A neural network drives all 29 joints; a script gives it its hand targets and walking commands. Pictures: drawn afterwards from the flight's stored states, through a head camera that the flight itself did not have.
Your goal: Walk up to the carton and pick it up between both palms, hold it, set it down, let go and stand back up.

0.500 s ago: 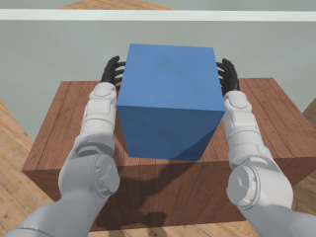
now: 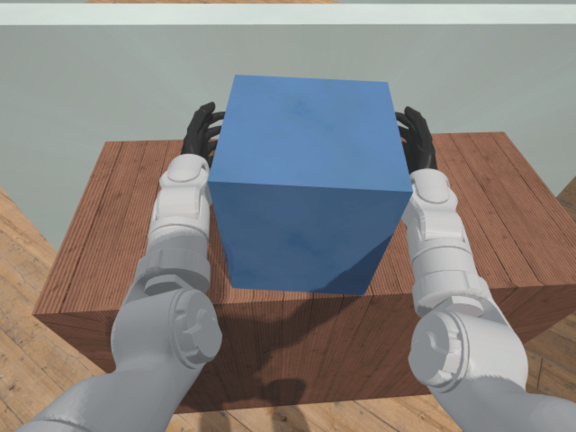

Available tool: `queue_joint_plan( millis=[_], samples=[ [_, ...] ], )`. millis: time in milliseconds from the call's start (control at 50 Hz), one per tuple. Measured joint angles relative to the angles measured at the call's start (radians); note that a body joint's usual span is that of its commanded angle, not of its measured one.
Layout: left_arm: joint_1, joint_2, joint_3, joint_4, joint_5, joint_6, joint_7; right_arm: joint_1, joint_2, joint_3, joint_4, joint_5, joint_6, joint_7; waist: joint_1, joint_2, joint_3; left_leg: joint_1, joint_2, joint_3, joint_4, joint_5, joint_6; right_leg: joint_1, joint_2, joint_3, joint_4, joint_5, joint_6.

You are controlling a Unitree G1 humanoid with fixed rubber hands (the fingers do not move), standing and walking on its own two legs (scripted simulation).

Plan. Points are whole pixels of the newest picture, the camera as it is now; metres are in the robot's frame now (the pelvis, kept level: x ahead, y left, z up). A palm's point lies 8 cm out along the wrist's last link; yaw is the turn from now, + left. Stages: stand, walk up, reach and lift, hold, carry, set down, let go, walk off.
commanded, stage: set down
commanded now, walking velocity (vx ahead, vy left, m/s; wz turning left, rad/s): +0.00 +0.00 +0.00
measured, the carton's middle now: (304, 192) +0.42 -0.02 +0.10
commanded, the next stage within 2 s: none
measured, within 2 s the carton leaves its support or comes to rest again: neither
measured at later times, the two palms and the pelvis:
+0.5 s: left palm (199, 167) +0.44 +0.13 +0.14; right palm (414, 176) +0.41 -0.17 +0.14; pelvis +0.00 +0.00 +0.00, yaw -1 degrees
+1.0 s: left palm (197, 171) +0.45 +0.14 +0.12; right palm (410, 186) +0.41 -0.17 +0.12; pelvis +0.00 +0.00 +0.00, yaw -3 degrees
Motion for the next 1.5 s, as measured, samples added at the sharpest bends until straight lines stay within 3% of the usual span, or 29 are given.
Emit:
queue_joint_plan(
  millis=[300, 500, 740, 880, 960, 1060, 1160, 1300, 1380, 1500],
  samples=[
    [0.064, -0.029, -0.016, -0.08, -0.006, -0.031, 0.007, 0.043, 0.002, 0.041, -0.019, 0.024, -0.05, -0.014, 0.012, 0.007, -0.009, -0.033, 0.014, 0.014, 0.031, -0.025, -0.003, -0.029, 0.006, -0.031, 0.01, -0.005, -0.006],
    [0.064, -0.042, 0.001, -0.091, 0.016, -0.038, -0.004, 0.051, 0.023, 0.012, -0.036, 0.012, -0.057, -0.013, 0.02, -0.004, 0.002, -0.031, 0.012, 0.026, 0.03, -0.018, -0.001, -0.034, 0.002, -0.031, 0.015, -0.001, -0.009],
    [0.048, -0.056, 0.056, -0.08, 0.055, -0.07, -0.033, 0.064, 0.059, -0.023, -0.11, -0.047, -0.036, -0.008, 0.029, -0.007, 0.029, -0.009, 0.008, 0.031, 0.005, -0.004, 0.003, -0.02, -0.002, -0.031, 0.006, 0.006, -0.007],
    [0.051, -0.022, 0.024, -0.041, 0.029, -0.099, 0.0, 0.05, 0.054, -0.008, -0.074, -0.02, -0.042, -0.014, 0.016, -0.013, 0.033, -0.014, 0.007, 0.038, 0.013, -0.009, 0.006, -0.028, -0.004, -0.026, 0.014, 0.003, -0.005],
    [0.051, 0.046, -0.085, 0.046, -0.051, -0.111, 0.054, 0.041, -0.012, 0.104, 0.035, 0.096, -0.041, -0.04, 0.015, -0.007, -0.003, -0.058, 0.015, 0.045, 0.042, -0.021, 0.004, -0.064, 0.004, -0.019, 0.02, 0.006, -0.006],
    [-0.014, 0.174, -0.269, 0.274, -0.281, -0.143, 0.131, -0.021, -0.137, 0.313, 0.262, 0.338, -0.04, -0.08, 0.033, 0.018, -0.096, -0.168, 0.037, 0.054, 0.102, -0.043, -0.003, -0.157, 0.022, -0.009, 0.029, 0.017, -0.012],
    [-0.107, 0.266, -0.428, 0.435, -0.472, -0.192, 0.134, -0.089, -0.218, 0.477, 0.344, 0.527, -0.027, -0.116, 0.047, 0.029, -0.164, -0.279, 0.05, 0.038, 0.152, -0.046, -0.01, -0.249, 0.035, -0.02, 0.044, 0.027, -0.02],
    [-0.129, 0.335, -0.572, 0.481, -0.576, -0.212, 0.091, -0.17, -0.275, 0.575, 0.412, 0.665, -0.016, -0.144, 0.033, 0.035, -0.186, -0.339, 0.052, 0.001, 0.176, -0.031, -0.018, -0.293, 0.038, -0.052, 0.061, 0.036, -0.032],
    [-0.135, 0.347, -0.599, 0.507, -0.601, -0.218, 0.071, -0.183, -0.294, 0.591, 0.425, 0.695, 0.001, -0.146, 0.027, 0.023, -0.182, -0.34, 0.05, -0.006, 0.172, -0.017, -0.021, -0.301, 0.036, -0.058, 0.077, 0.036, -0.038],
    [-0.055, 0.352, -0.559, 0.416, -0.572, -0.217, 0.053, -0.109, -0.292, 0.62, 0.319, 0.719, 0.006, -0.158, 0.024, 0.005, -0.174, -0.311, 0.047, 0.0, 0.145, 0.006, -0.025, -0.29, 0.034, -0.049, 0.083, 0.044, -0.042]
  ],
)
